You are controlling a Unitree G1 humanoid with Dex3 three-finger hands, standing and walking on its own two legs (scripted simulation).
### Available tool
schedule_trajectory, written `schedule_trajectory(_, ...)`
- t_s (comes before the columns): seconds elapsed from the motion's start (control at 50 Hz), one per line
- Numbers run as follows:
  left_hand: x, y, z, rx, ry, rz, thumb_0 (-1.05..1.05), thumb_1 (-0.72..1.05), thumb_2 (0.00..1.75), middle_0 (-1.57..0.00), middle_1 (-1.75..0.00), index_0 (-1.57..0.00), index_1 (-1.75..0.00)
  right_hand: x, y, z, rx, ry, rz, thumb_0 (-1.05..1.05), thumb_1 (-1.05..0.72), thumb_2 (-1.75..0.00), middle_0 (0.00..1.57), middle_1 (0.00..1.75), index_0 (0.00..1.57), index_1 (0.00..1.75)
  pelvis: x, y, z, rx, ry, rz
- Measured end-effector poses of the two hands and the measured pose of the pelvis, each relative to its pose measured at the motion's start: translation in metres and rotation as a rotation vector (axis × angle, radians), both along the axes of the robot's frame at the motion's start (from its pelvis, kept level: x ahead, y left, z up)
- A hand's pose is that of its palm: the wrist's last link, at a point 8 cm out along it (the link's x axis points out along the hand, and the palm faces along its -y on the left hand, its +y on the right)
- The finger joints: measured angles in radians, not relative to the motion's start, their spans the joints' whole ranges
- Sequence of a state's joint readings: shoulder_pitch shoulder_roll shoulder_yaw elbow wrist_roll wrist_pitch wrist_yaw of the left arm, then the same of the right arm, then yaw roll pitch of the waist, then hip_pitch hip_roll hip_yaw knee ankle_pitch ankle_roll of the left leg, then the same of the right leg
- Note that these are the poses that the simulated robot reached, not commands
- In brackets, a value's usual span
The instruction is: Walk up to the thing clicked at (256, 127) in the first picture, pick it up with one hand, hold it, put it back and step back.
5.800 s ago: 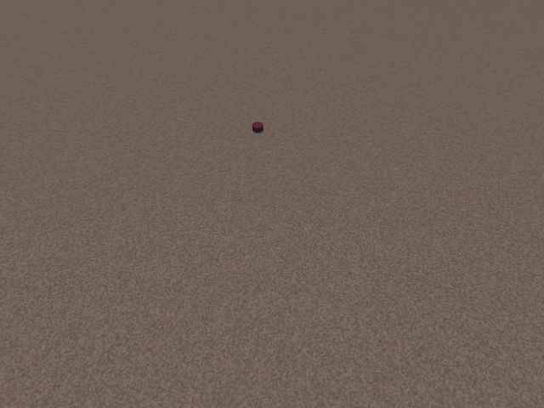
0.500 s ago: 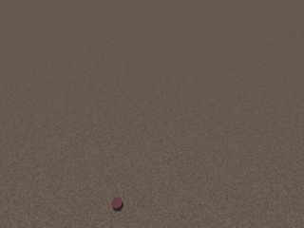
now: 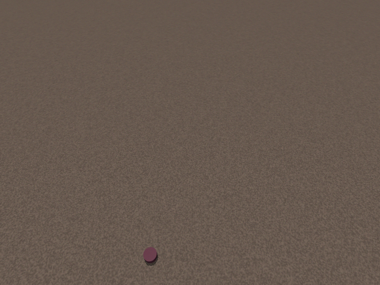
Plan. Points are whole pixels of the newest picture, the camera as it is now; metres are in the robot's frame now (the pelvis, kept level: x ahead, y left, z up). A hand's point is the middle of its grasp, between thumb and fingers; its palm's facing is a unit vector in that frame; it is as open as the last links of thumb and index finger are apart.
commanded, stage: walk up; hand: left
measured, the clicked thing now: (150, 255) +0.41 +0.23 -0.77
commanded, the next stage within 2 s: stand in 0.12 s
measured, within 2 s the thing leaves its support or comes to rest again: neither
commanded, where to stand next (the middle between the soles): +0.01 -0.01 m, yaw +0 degrees
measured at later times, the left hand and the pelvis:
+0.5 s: hand out of the picture +0.08 +0.25 -0.15, palm faces -0.03 -0.94 -0.34, open 7.4 cm; pelvis +0.00 +0.00 +0.00, yaw +0 degrees
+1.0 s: hand out of the picture +0.07 +0.25 -0.16, palm faces -0.03 -0.94 -0.34, open 7.4 cm; pelvis -0.01 +0.00 +0.00, yaw +0 degrees
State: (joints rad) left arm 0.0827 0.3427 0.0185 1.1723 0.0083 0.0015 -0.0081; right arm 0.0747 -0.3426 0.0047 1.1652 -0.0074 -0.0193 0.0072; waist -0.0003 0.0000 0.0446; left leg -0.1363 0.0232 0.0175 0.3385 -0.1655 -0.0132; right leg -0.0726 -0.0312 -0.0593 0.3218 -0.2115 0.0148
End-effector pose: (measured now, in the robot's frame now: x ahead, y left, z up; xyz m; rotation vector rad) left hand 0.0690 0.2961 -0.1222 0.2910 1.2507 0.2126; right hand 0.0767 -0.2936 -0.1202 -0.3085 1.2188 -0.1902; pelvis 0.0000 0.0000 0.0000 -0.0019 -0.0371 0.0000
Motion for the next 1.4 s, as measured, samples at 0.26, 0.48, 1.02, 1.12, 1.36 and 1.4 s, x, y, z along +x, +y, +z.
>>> schedule_trajectory(0.26,0.012,0.0,0.003,0.007,-0.027,-0.021,0.01,0.91,0.9,-0.21,-0.3,-0.2,-0.3,0.007,-0.001,0.002,-0.004,-0.014,-0.003,0.0,-0.91,-0.9,0.2,0.3,0.2,0.3,0.001,0.001,0.001,0.001,0.0,-0.006)
schedule_trajectory(0.48,0.011,-0.001,0.005,0.012,-0.032,-0.036,0.01,0.91,0.9,-0.21,-0.3,-0.2,-0.3,0.001,-0.002,0.002,0.004,-0.01,-0.006,0.0,-0.91,-0.9,0.2,0.3,0.2,0.3,-0.003,0.0,0.002,0.002,-0.002,-0.007)
schedule_trajectory(1.02,-0.006,-0.004,0.004,0.015,-0.01,-0.034,0.01,0.91,0.9,-0.21,-0.3,-0.2,-0.3,-0.016,-0.007,0.0,0.004,0.014,-0.009,0.0,-0.91,-0.9,0.2,0.3,0.2,0.3,-0.006,-0.005,0.001,0.002,-0.008,-0.007)
schedule_trajectory(1.12,-0.006,-0.005,0.004,0.013,-0.012,-0.033,0.01,0.91,0.9,-0.21,-0.3,-0.2,-0.3,-0.015,-0.008,0.0,0.003,0.01,-0.008,0.0,-0.91,-0.9,0.2,0.3,0.2,0.3,-0.006,-0.005,0.001,0.002,-0.009,-0.008)
schedule_trajectory(1.36,-0.006,-0.005,0.004,0.014,-0.011,-0.033,0.01,0.91,0.9,-0.21,-0.3,-0.2,-0.3,-0.016,-0.009,0.0,0.001,0.012,-0.006,0.0,-0.91,-0.9,0.2,0.3,0.2,0.3,-0.005,-0.007,0.001,0.002,-0.008,-0.009)
schedule_trajectory(1.4,-0.006,-0.005,0.004,0.014,-0.009,-0.034,0.01,0.91,0.9,-0.21,-0.3,-0.2,-0.3,-0.016,-0.009,0.0,0.0,0.013,-0.007,0.0,-0.91,-0.9,0.2,0.3,0.2,0.3,-0.005,-0.007,0.001,0.002,-0.008,-0.01)
